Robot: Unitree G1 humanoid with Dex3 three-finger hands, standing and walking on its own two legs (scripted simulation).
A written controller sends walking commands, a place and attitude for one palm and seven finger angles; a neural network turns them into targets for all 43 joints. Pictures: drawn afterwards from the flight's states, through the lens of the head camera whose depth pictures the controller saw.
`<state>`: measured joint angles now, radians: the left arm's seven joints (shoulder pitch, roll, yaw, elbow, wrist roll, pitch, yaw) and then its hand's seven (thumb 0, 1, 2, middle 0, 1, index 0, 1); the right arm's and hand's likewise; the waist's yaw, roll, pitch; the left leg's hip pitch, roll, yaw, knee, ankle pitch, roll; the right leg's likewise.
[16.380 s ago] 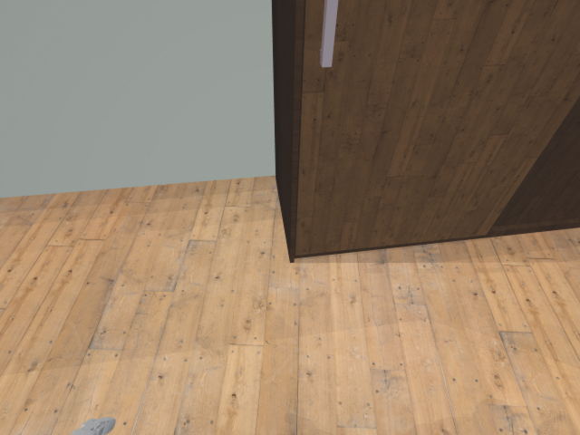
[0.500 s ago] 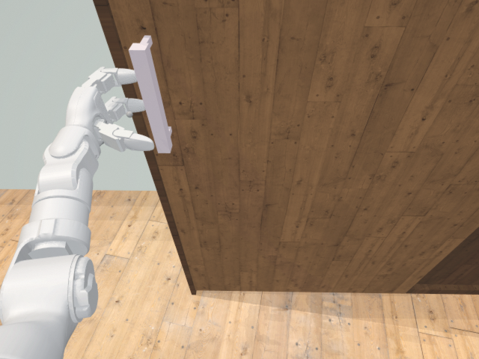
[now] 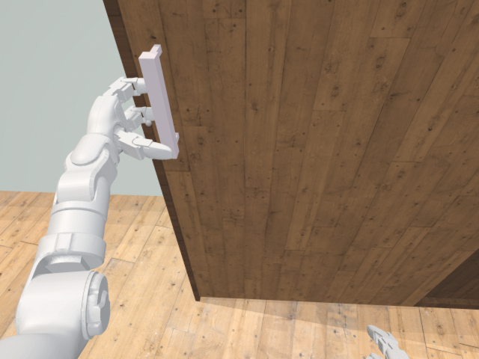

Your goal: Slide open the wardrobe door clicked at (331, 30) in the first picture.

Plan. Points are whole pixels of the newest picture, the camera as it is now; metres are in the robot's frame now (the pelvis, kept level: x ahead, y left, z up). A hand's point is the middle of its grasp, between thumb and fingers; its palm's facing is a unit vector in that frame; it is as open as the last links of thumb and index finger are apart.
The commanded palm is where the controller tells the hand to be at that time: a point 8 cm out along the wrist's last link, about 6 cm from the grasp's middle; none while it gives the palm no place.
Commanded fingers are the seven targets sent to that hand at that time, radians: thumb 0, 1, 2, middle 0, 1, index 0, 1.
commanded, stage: slide the fingers in behind the handle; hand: left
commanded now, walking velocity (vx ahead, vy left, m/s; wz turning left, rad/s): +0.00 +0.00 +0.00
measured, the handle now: (164, 105) +0.48 +0.15 +0.20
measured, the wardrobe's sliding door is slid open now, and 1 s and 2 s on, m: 0.00 0.00 0.00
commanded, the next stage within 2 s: grip the handle and tug to test in 1.02 s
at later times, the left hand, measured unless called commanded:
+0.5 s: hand (167, 122) +0.42 +0.14 +0.21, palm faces -0.01 -1.00 +0.00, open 14.0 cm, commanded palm +0.39 +0.19 +0.21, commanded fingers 0.00 -0.50 0.30 -0.30 -1.20 -0.30 -1.20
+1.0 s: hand (167, 122) +0.42 +0.13 +0.21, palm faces -0.01 -1.00 +0.01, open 14.1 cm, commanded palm +0.39 +0.19 +0.21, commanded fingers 0.00 -0.50 0.30 -0.30 -1.20 -0.30 -1.20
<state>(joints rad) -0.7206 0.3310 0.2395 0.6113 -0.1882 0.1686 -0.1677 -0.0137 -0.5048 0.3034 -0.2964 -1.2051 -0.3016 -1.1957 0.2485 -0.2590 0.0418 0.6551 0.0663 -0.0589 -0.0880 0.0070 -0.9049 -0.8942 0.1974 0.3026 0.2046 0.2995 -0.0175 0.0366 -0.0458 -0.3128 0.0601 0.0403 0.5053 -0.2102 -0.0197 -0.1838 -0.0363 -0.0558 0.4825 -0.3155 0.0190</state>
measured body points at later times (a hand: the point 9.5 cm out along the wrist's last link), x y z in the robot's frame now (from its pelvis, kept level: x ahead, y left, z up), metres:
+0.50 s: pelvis +0.00 -0.01 +0.00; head -0.01 -0.02 +0.45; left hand +0.42 +0.19 +0.21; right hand +0.13 -0.25 -0.11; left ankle +0.03 +0.13 -0.74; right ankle -0.04 -0.13 -0.74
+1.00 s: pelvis +0.00 -0.01 +0.00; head -0.01 -0.02 +0.45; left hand +0.41 +0.19 +0.21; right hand +0.14 -0.25 -0.10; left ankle +0.03 +0.13 -0.74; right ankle -0.04 -0.13 -0.74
